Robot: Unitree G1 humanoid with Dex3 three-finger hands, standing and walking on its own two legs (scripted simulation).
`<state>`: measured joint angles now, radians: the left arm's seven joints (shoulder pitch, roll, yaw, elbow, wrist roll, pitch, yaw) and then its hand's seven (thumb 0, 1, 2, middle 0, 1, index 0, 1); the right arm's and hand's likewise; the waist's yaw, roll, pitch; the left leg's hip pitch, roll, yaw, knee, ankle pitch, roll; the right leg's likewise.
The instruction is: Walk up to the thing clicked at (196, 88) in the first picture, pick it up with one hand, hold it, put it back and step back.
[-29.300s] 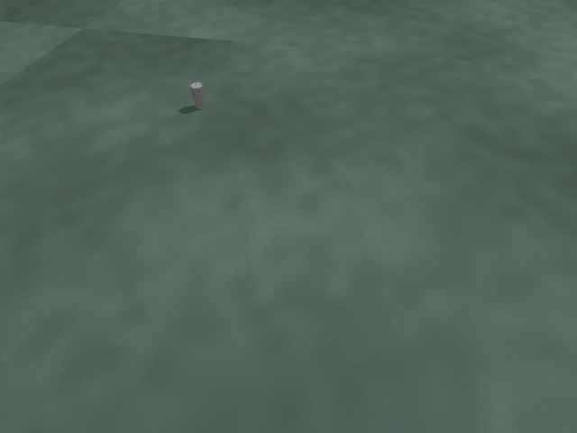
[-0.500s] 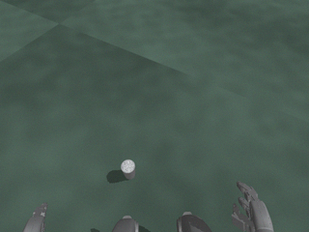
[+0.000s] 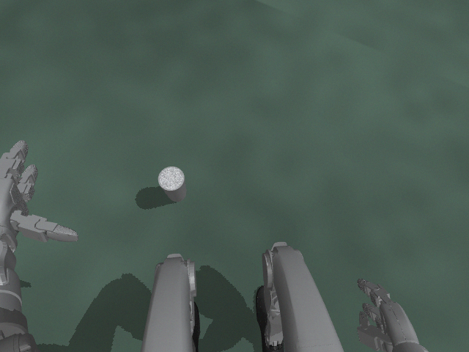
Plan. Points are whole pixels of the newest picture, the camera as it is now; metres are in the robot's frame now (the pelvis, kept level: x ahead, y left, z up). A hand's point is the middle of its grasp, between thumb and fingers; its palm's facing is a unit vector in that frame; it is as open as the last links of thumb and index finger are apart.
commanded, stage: go down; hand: left
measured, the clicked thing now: (174, 186) +0.54 +0.14 -0.46
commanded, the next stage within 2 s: approach in 1.30 s
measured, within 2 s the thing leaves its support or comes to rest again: neither
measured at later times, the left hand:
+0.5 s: hand (53, 168) +0.45 +0.31 -0.09, palm faces -0.02 -0.99 -0.11, open 17.1 cm
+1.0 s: hand (52, 156) +0.48 +0.33 -0.10, palm faces -0.05 -1.00 -0.08, open 17.6 cm
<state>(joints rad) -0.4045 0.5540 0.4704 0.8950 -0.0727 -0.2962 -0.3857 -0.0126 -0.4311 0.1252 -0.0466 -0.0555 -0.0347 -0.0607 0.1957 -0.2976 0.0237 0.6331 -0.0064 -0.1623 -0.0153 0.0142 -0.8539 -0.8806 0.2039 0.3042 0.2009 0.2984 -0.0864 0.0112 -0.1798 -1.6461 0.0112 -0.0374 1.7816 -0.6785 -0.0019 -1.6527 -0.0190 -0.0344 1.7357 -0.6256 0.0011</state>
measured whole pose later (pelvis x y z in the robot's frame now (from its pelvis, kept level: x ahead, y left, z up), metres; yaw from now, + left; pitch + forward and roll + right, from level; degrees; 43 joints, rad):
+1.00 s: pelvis -0.04 +0.01 -0.14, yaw -4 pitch +32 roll -9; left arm -0.95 1.00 0.66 1.22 -0.07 -0.40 -0.67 -0.02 -0.59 0.05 -0.04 -0.10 -0.07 -0.06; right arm 0.19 -0.36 0.19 0.63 -0.06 -0.11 0.00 0.01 -0.87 -0.88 0.21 0.30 0.20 0.30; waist -0.24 -0.01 -0.06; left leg -2.13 0.00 -0.12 2.24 -0.68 0.01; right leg -2.08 -0.02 -0.10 2.12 -0.60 0.02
